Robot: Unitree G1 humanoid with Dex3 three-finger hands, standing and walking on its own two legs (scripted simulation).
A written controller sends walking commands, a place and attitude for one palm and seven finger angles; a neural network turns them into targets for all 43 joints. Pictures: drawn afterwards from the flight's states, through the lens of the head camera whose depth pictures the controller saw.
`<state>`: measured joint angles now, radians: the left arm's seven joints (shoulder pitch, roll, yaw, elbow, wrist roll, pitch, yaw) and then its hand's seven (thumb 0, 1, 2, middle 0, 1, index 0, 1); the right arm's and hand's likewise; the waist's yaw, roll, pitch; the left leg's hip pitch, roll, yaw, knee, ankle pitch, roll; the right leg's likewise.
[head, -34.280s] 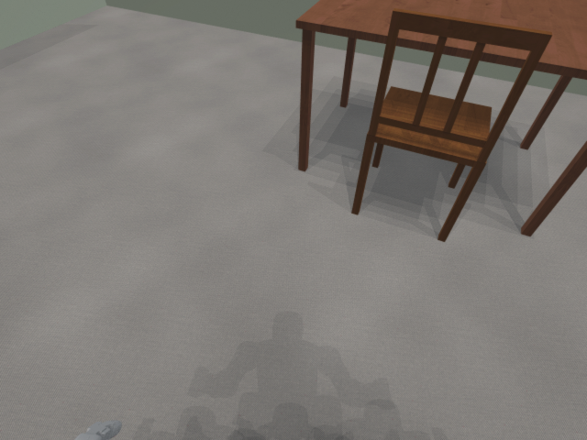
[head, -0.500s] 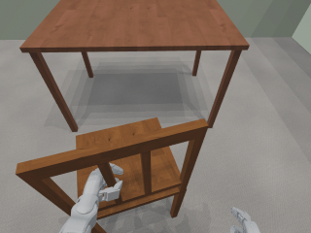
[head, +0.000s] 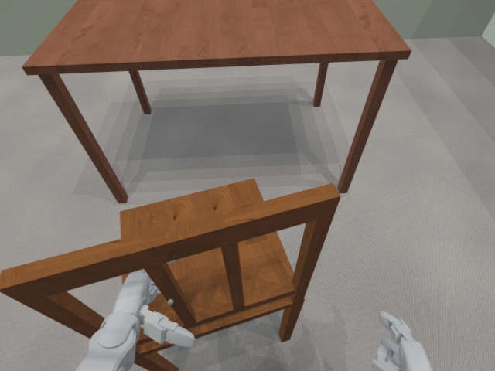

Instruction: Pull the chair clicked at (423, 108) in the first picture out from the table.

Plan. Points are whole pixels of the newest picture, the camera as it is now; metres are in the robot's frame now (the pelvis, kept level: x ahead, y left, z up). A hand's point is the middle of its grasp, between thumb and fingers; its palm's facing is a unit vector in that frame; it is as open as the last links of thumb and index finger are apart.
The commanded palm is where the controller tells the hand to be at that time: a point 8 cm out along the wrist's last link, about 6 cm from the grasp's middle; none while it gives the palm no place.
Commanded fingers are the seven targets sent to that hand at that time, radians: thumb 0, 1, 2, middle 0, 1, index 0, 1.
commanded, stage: open the thumb and straighten the fingers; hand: left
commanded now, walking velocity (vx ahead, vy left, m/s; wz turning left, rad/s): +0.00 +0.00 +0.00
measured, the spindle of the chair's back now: (175, 295) +0.26 +0.14 -0.06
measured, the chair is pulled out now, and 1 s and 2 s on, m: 0.53 0.53 0.53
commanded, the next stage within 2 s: draw the fingers out of the gap in 0.16 s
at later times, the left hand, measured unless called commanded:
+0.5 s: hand (152, 323) +0.21 +0.16 -0.03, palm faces -0.04 -0.98 -0.18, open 17.5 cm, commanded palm +0.19 +0.21 -0.01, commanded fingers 0.00 -0.55 0.20 0.00 0.00 0.00 0.00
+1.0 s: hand out of the picture +0.14 +0.15 -0.03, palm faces -0.02 -0.99 -0.17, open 17.5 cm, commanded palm +0.11 +0.20 -0.01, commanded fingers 0.00 -0.55 0.20 0.00 0.00 0.00 0.00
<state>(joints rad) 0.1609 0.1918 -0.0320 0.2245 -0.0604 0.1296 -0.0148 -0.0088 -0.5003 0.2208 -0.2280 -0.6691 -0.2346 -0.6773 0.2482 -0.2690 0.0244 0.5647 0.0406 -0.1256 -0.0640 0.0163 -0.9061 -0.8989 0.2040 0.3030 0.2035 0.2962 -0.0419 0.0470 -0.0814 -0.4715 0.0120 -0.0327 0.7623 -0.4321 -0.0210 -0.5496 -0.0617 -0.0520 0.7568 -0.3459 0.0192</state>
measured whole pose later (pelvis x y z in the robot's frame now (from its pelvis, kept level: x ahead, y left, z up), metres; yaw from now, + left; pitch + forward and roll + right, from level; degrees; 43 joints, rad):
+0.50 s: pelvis +0.01 +0.00 -0.01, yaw +1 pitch +9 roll -1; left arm 0.36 0.23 -0.01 0.00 -0.06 0.21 -0.03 -0.01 -0.54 0.20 -0.01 -0.01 -0.01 -0.01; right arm 0.27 -0.27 0.02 0.51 0.04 -0.13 -0.07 0.02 -0.91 -0.90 0.20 0.30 0.20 0.30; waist -0.05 0.05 -0.11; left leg -0.51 0.01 -0.05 0.83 -0.47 -0.02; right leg -0.57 -0.06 -0.07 0.80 -0.38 0.02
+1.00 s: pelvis -0.01 +0.00 -0.02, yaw +1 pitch +8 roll -1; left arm 0.63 0.22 -0.07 -0.22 -0.04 0.21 -0.01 -0.01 -0.54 0.20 -0.01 0.00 -0.01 -0.01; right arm 0.26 -0.23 0.02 0.47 0.04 -0.15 -0.10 0.02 -0.90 -0.90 0.21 0.30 0.21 0.30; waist -0.03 0.05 -0.14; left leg -0.57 0.01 -0.07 0.92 -0.50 -0.02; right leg -0.62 -0.07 -0.08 0.88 -0.41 0.02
